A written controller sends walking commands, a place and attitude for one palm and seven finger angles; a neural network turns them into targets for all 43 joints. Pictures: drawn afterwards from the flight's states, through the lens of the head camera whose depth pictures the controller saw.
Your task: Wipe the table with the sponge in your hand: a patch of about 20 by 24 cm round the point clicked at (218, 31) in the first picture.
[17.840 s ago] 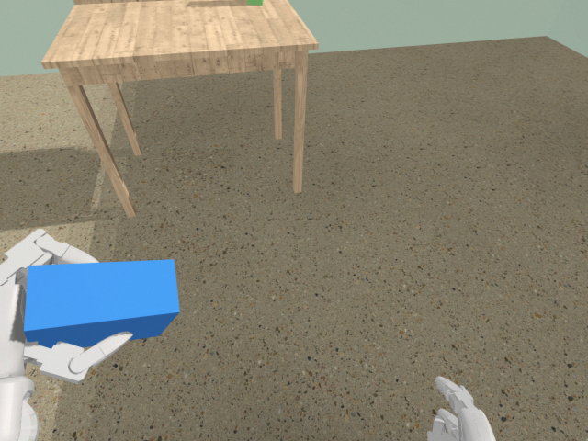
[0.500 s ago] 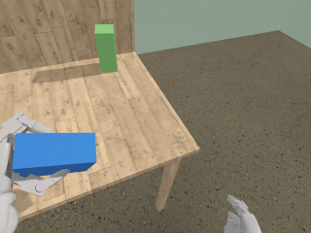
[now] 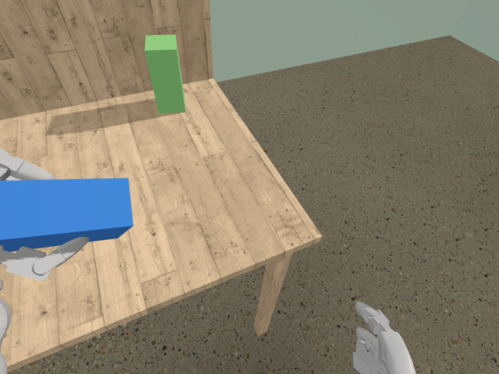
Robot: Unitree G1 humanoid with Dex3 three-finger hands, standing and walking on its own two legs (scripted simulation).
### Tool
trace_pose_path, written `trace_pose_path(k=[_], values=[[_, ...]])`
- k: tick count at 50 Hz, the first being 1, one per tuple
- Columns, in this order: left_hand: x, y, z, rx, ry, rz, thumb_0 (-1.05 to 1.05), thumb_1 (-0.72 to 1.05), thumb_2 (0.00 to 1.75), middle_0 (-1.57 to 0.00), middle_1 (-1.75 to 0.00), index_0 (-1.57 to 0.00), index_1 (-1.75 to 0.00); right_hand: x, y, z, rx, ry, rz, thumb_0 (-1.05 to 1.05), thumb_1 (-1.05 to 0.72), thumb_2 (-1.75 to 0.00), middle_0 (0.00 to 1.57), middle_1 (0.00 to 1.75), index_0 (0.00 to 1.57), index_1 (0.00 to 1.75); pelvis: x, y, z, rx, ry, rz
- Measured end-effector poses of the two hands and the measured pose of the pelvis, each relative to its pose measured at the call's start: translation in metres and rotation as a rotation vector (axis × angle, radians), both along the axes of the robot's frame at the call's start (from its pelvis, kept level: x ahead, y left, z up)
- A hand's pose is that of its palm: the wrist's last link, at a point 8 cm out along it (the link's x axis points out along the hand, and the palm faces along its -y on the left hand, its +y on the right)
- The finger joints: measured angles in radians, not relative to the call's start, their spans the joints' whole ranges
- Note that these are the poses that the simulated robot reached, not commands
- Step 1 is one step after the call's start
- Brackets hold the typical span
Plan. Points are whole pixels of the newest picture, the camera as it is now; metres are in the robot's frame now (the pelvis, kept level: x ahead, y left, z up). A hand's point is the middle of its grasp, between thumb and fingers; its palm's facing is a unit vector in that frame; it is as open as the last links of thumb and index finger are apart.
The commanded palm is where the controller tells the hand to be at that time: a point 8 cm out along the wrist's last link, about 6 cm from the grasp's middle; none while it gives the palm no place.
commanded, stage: come to a stop and stand still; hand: left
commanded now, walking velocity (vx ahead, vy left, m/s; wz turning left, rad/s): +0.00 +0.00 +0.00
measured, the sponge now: (86, 213) +0.26 +0.23 +0.16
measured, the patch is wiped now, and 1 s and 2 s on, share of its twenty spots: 0.00 0.00 0.00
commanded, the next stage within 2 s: look again from close up in 0.36 s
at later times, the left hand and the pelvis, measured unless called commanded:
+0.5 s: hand (54, 236) +0.23 +0.26 +0.16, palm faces +0.37 -0.86 -0.35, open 10.1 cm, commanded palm +0.17 +0.29 +0.18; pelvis +0.01 +0.01 +0.00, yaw +1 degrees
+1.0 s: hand out of the picture +0.24 +0.31 +0.20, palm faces +0.47 -0.79 -0.41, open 10.1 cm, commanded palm +0.15 +0.30 +0.18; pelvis +0.00 +0.01 +0.00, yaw +3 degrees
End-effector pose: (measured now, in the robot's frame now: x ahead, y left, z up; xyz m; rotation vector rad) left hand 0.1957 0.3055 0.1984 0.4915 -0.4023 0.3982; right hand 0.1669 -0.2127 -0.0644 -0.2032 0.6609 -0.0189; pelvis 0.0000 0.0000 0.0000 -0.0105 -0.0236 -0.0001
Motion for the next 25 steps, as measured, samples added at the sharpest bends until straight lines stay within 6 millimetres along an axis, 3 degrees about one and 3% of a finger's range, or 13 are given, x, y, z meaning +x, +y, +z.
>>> trace_pose_path(k=[4,9,13,19,25], values=[[-0.003,-0.024,-0.019,-0.02,0.092,-0.107,0.0,-0.49,1.02,-0.75,-1.35,-0.73,-1.36,-0.004,0.002,-0.003,0.005,0.017,-0.032,0.01,-0.9,-0.9,0.21,0.3,0.21,0.3,0.007,0.004,0.0,0.003,0.002,-0.006],[-0.003,-0.016,-0.035,-0.024,0.163,-0.089,0.0,-0.49,1.02,-0.75,-1.35,-0.73,-1.35,-0.004,0.0,-0.005,-0.03,0.063,-0.035,0.01,-0.9,-0.9,0.21,0.3,0.21,0.3,0.011,0.002,0.0,0.0,-0.001,0.009],[-0.004,-0.005,-0.031,-0.034,0.129,-0.037,0.0,-0.49,1.02,-0.75,-1.35,-0.73,-1.35,0.004,-0.003,-0.003,-0.055,0.06,-0.023,0.01,-0.9,-0.9,0.21,0.3,0.21,0.3,0.013,0.002,0.0,-0.006,-0.005,0.017],[-0.005,-0.01,-0.021,-0.056,0.061,-0.052,0.0,-0.49,1.02,-0.75,-1.35,-0.73,-1.36,0.021,-0.003,0.008,-0.067,0.004,-0.022,0.01,-0.9,-0.9,0.21,0.3,0.21,0.3,0.014,0.006,0.0,-0.009,-0.009,0.014],[-0.006,-0.009,-0.026,-0.067,0.092,-0.058,0.0,-0.48,1.02,-0.75,-1.35,-0.73,-1.36,0.029,0.003,0.016,-0.061,-0.035,-0.028,0.01,-0.9,-0.9,0.21,0.3,0.2,0.3,0.013,0.008,0.001,-0.011,-0.009,0.014]])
